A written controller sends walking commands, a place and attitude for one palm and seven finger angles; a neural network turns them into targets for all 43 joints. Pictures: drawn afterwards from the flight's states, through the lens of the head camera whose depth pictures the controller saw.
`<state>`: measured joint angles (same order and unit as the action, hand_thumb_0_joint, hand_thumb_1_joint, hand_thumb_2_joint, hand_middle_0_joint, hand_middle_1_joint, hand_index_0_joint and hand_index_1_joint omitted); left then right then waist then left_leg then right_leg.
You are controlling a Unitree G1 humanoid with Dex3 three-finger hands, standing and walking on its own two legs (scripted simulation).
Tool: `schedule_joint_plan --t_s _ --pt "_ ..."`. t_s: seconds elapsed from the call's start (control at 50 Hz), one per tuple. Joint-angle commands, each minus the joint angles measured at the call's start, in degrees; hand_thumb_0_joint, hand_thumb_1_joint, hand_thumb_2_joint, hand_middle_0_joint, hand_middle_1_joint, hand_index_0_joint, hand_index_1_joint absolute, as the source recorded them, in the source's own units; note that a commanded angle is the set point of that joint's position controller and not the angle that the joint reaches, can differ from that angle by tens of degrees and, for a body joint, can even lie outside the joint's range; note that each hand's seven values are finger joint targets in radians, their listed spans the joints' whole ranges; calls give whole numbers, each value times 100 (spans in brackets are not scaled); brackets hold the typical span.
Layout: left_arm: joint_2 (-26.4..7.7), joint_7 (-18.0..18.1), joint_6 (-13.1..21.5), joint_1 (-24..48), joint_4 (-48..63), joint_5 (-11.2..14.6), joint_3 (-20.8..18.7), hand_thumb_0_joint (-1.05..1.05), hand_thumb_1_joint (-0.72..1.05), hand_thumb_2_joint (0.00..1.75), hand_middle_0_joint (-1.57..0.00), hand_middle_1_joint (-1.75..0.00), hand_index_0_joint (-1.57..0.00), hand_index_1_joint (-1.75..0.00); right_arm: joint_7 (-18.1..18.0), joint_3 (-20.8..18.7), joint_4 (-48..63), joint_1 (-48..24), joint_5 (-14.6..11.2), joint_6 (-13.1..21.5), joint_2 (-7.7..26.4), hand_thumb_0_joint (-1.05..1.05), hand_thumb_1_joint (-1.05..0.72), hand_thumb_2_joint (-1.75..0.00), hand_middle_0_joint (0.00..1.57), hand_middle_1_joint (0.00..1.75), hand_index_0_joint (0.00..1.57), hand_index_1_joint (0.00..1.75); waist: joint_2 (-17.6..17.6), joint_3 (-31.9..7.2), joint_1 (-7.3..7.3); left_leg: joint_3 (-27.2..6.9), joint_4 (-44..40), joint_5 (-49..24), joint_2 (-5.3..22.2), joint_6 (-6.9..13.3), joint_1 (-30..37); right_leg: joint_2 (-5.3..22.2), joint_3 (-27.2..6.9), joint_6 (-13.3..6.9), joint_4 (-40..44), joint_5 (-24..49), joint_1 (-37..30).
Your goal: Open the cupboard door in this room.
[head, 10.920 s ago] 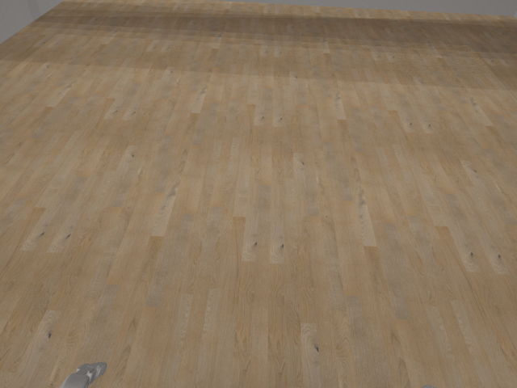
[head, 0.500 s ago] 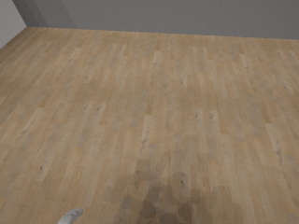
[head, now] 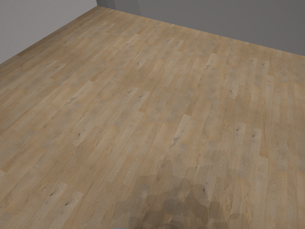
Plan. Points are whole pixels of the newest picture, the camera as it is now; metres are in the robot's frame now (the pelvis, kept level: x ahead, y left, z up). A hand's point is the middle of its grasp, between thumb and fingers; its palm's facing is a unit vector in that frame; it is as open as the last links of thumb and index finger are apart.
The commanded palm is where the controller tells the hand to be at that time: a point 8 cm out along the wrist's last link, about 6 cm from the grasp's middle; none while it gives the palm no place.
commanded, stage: turn or walk to find it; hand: left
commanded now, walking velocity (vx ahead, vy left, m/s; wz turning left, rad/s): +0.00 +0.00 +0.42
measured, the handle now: out of the picture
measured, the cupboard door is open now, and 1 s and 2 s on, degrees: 0 0 0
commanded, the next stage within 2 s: none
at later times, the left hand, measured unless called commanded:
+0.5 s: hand out of the picture +0.06 +0.25 -0.15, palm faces +0.18 -0.95 -0.25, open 7.3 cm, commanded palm none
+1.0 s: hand out of the picture -0.08 +0.17 -0.15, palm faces +0.44 -0.86 -0.26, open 7.3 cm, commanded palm none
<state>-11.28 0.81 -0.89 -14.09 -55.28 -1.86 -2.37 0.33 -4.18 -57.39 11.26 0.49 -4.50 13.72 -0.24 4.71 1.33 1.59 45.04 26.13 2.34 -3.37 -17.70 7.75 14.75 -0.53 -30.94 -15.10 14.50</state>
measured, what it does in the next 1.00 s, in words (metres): steps on the spot, turning left: left foot, then right foot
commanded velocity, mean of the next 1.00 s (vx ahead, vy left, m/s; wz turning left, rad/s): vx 0.00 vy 0.00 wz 0.42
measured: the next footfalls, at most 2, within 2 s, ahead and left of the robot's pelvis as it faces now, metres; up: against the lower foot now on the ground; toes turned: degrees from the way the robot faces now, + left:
left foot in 0.06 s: +0.01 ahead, +0.13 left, +0.00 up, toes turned +5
right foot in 0.60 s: +0.04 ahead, -0.10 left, +0.00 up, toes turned +11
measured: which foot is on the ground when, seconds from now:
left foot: up 0.00-0.04, down 0.06-0.62, up 0.64-1.00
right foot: down 0.00-0.06, up 0.08-0.58, down 0.60-1.00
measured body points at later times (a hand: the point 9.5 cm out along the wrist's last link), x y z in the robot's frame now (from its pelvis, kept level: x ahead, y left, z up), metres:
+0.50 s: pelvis -0.02 +0.03 +0.01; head +0.02 +0.03 +0.45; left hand +0.05 +0.30 -0.13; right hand +0.06 -0.20 -0.14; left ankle -0.03 +0.13 -0.74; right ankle -0.01 -0.12 -0.69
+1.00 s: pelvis -0.04 -0.02 +0.00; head -0.01 -0.03 +0.45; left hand -0.10 +0.22 -0.13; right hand +0.10 -0.25 -0.16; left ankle -0.13 +0.12 -0.67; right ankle +0.00 -0.11 -0.74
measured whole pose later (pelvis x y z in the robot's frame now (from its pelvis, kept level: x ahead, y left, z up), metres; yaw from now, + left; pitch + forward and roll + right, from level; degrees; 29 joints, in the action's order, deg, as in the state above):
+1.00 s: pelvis -0.04 -0.02 +0.00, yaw +26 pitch -1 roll +2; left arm -9.9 1.0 -0.5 -13.9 -54.9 -1.5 -1.8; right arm 0.3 -4.8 -58.2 13.1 0.9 -5.2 14.5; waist 1.3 4.4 0.0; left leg -0.9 56.0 24.3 2.7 -4.4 -22.9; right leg 6.0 13.0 -1.5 -29.2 -16.4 11.4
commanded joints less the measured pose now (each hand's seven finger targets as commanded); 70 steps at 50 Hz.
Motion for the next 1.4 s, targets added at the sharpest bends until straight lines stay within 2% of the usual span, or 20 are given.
schedule_joint_plan --t_s 0.0,0.02,0.04,0.06,0.12,0.2,0.44,0.54,0.56,0.6,0.62,0.66,0.7,0.8,1.0,1.08,1.12,1.14,1.24,1.38 --pt "-1189 80 46 -62 225 65 -337 0 90 90 -20 -30 -20 -30 2 -9 370 371 -13 323 342 0 -90 -90 20 30 20 30 -769 -924 -219 243 -2082 -1257 -79 134 801 1148 -866 -306 45 1858 -505" --pt "-959 69 2 -131 300 123 -298 0 90 90 -20 -30 -20 -30 -3 -81 339 538 15 389 716 0 -90 -90 20 30 20 30 252 -1072 -322 -536 -2624 -1903 547 349 1648 725 -550 46 -871 895 369" --pt "-573 31 -37 31 523 134 -185 0 90 90 -20 -30 -20 -30 -40 -209 375 644 56 394 1257 0 -90 -90 20 30 20 30 1898 -803 -435 -2225 -2791 -3657 1903 907 1936 -26 -421 474 -1989 -1794 1883" --pt "-673 57 -120 407 586 82 -143 0 90 90 -20 -30 -20 -30 -59 -208 325 765 47 319 1380 0 -90 -90 20 30 20 30 1380 -669 -539 -1991 -2750 -3885 2130 1197 1335 -39 -951 414 -2594 -1976 1646" --pt "-761 4 -175 469 369 77 -228 0 90 90 -20 -30 -20 -30 -168 -82 468 -67 83 348 970 0 -90 -90 20 30 20 30 1207 -140 -254 -1486 -2802 -3284 1402 1179 783 -47 -1334 434 -3262 -1099 1786" --pt "-742 -26 -105 228 226 86 -211 0 90 90 -20 -30 -20 -30 -178 -45 498 51 34 444 886 0 -90 -90 20 30 20 30 713 -519 -174 -1122 -2570 -4413 1056 1080 1454 -181 -1319 565 -3400 -621 1813" --pt "-555 58 -75 962 639 143 -135 0 90 90 -20 -30 -20 -30 -165 -155 472 508 109 386 865 0 -90 -90 20 30 20 30 804 -676 -400 -2135 -2346 -4454 1090 1385 1383 -432 -1468 542 -1881 -1139 1261" --pt "-597 75 21 331 528 179 -159 0 90 90 -20 -30 -20 -30 -127 -189 551 232 79 345 843 0 -90 -90 20 30 20 30 684 -958 -57 -2186 -1932 -3744 657 1056 501 -645 -1283 416 281 75 -372" --pt "-758 92 80 128 485 156 -192 0 90 90 -20 -30 -20 -30 -103 -185 553 242 35 352 710 0 -90 -90 20 30 20 30 351 -1013 31 -2013 -1649 -2981 414 793 -58 -391 -1472 375 1011 651 -1159" --pt "-1505 144 143 -110 500 52 -322 0 90 90 -20 -30 -20 -30 -76 -123 747 257 16 350 297 0 -90 -90 20 30 20 30 -1658 -933 159 -597 422 755 -716 154 -1646 1935 -3530 -607 1380 1663 -1723" --pt "-1411 146 102 20 593 92 -282 0 90 90 -20 -30 -20 -30 -74 -198 701 245 58 266 502 0 -90 -90 20 30 20 30 -1027 -808 96 -776 1382 741 -482 185 -1388 1986 -3216 -903 1431 1377 -900" --pt "-1057 167 94 736 761 122 -268 0 90 90 -20 -30 -20 -30 -22 -237 442 511 94 112 469 0 -90 -90 20 30 20 30 -977 -284 -250 -827 2221 107 -293 156 -1367 1404 -2735 -637 1755 83 -124" --pt "-781 123 145 848 783 127 -164 0 90 90 -20 -30 -20 -30 36 -196 282 649 106 91 404 0 -90 -90 20 30 20 30 -729 -41 -360 -600 2521 -501 -200 55 -1378 908 -1912 -462 1595 591 -76" --pt "-788 123 185 275 587 102 -177 0 90 90 -20 -30 -20 -30 42 -167 282 483 94 71 375 0 -90 -90 20 30 20 30 -874 -143 -161 -461 2411 -722 -68 -114 -1463 939 -1589 -524 1511 978 -504" --pt "-1196 97 109 -312 256 -3 -314 0 90 90 -20 -30 -20 -30 17 8 512 -307 -2 203 229 0 -90 -90 20 30 20 30 -1181 -482 176 171 15 109 -38 -22 -578 1331 -1300 -827 852 2509 -988" --pt "-1189 81 45 -82 219 75 -322 0 90 90 -20 -30 -20 -30 15 -14 394 257 -2 335 406 0 -90 -90 20 30 20 30 -684 -884 -240 240 -2117 -1542 -35 127 906 1094 -731 -240 -205 2006 -445" --pt "-570 44 -47 9 524 124 -150 0 90 90 -20 -30 -20 -30 -39 -218 389 620 47 388 1395 0 -90 -90 20 30 20 30 1894 -826 -456 -2295 -2696 -4385 2009 1038 1874 -87 -504 498 -2251 -2164 1766" --pt "-712 73 -116 242 553 89 -156 0 90 90 -20 -30 -20 -30 -54 -223 326 704 63 323 1444 0 -90 -90 20 30 20 30 1345 -810 -526 -2002 -2605 -4238 2208 1375 1408 -47 -1001 397 -2844 -2196 1509" --pt "-748 -18 -114 226 238 80 -219 0 90 90 -20 -30 -20 -30 -168 -42 532 -90 52 416 908 0 -90 -90 20 30 20 30 835 -424 -189 -1255 -2590 -4112 1146 1108 1211 -126 -1322 496 -3453 -822 1734" --pt "-730 27 -105 385 363 90 -200 0 90 90 -20 -30 -20 -30 -153 -89 518 269 39 452 847 0 -90 -90 20 30 20 30 736 -679 -242 -1462 -2563 -4349 1081 1207 1556 -192 -1448 648 -3172 -653 1729"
